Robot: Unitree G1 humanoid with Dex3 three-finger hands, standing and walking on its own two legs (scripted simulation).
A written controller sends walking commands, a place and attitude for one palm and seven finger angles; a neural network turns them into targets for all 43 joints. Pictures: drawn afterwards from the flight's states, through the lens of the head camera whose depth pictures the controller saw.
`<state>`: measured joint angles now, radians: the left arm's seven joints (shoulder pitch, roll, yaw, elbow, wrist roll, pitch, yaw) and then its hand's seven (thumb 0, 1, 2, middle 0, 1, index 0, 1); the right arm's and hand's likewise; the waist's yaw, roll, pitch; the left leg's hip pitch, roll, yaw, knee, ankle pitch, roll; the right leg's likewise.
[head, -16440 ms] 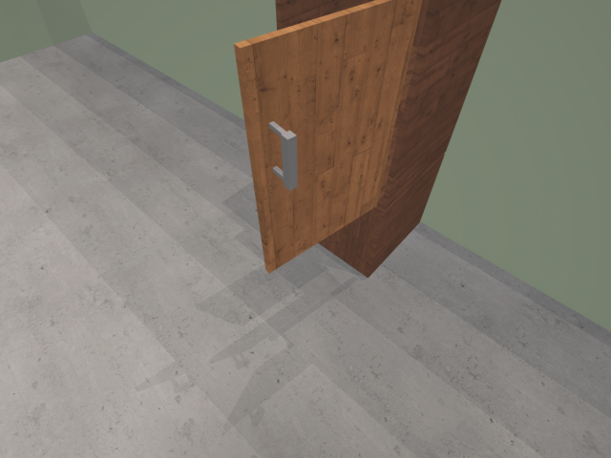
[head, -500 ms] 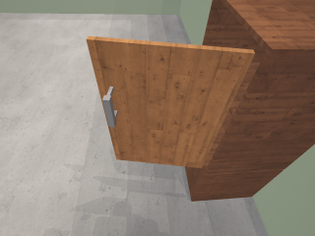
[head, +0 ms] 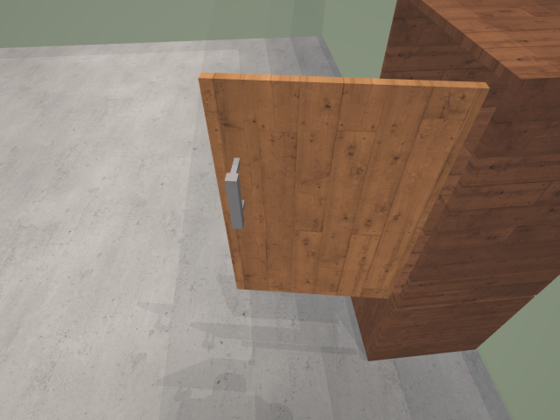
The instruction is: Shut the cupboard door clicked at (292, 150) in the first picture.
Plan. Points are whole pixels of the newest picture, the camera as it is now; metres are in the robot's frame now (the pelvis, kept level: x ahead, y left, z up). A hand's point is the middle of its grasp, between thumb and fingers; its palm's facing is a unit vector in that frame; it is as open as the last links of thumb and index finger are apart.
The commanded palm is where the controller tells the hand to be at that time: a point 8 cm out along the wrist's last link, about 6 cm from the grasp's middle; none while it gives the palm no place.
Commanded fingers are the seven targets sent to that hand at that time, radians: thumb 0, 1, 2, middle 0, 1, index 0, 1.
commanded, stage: come to a stop and stand still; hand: left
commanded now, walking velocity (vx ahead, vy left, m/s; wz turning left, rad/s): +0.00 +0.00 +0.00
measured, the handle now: (237, 194) +0.47 +0.11 +0.05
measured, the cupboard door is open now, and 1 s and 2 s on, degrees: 80 80 80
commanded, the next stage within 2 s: look again from close up in 0.18 s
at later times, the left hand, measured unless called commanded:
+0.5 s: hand out of the picture +0.00 +0.16 -0.17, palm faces +0.00 -0.99 -0.17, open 7.4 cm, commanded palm none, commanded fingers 0.00 0.90 0.90 -0.20 -0.30 -0.20 -0.30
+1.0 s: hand out of the picture +0.08 +0.15 -0.12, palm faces +0.20 -0.95 -0.22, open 7.2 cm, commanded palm +0.10 +0.18 -0.06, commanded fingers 0.00 0.90 0.90 -0.29 -0.40 -0.29 -0.40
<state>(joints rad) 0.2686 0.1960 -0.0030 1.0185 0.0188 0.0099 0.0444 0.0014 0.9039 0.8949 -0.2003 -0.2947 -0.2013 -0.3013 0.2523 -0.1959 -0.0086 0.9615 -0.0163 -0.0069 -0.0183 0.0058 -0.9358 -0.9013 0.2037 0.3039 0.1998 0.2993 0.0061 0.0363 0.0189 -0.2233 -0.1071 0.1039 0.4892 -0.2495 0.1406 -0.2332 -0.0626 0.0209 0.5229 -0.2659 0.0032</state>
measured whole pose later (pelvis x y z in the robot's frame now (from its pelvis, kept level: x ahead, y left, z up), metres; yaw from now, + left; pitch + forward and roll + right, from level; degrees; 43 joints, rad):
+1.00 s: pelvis +0.00 -0.05 +0.01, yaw +1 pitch -1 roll +1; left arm 0.50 0.20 0.03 0.46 -0.09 0.04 0.09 0.04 0.95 0.89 -0.21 -0.30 -0.21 -0.31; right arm 0.37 -0.17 0.04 0.95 0.02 -0.18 -0.08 0.02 -0.93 -0.90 0.20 0.30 0.20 0.30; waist 0.00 -0.03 0.02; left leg -0.21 -0.07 0.07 0.44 -0.22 0.07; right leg -0.23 -0.03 -0.01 0.51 -0.26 -0.01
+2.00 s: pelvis +0.00 -0.05 -0.06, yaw +2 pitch +11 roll -3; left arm 0.48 0.26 0.10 -0.15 -0.28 -0.32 -0.30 0.01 0.90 0.90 -1.03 -1.20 -1.03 -1.21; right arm 0.26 -0.26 -0.01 0.53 0.05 -0.25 -0.06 0.02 -0.90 -0.90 0.20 0.30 0.20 0.30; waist 0.00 0.03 -0.12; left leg -0.77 -0.02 0.02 1.06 -0.48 0.08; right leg -0.71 0.00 -0.08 0.99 -0.47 0.00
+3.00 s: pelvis +0.01 -0.08 -0.03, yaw +3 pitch +6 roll -1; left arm 0.36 0.28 0.14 -0.08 -0.28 -0.19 -0.27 0.01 0.89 0.90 -1.30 -1.50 -1.30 -1.50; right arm 0.26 -0.26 0.04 0.54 0.05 -0.25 -0.06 0.01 -0.90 -0.90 0.20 0.30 0.20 0.30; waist 0.00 0.06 -0.09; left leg -0.55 -0.02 0.00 0.85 -0.41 0.04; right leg -0.50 0.01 -0.09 0.81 -0.42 -0.03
